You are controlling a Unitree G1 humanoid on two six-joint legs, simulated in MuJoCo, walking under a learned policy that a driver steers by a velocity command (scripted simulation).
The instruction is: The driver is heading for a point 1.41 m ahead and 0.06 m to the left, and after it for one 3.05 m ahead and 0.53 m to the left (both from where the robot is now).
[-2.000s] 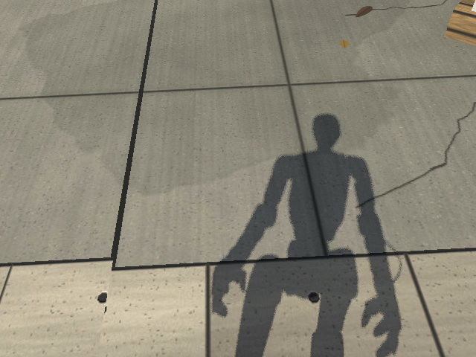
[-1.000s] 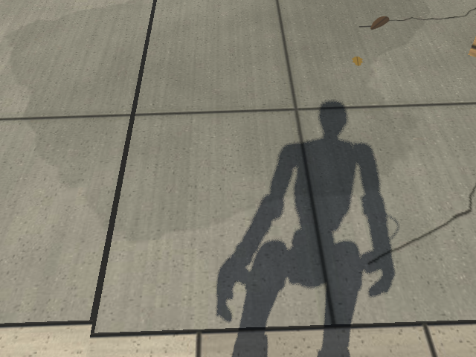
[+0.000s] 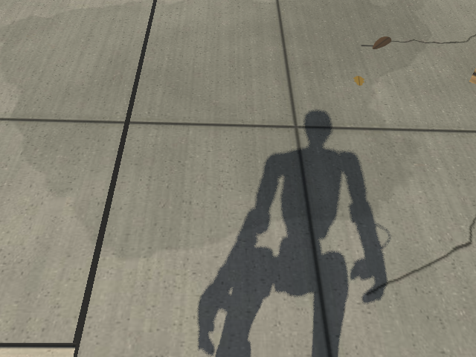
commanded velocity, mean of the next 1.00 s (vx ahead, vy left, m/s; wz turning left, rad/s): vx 0.46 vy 0.00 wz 0.00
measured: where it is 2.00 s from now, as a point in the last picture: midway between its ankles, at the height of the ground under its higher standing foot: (234, 284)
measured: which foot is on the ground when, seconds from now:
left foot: down 0.00-0.50, up 0.52-1.00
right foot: down 0.00-0.00, up 0.02-0.48, down 0.50-1.00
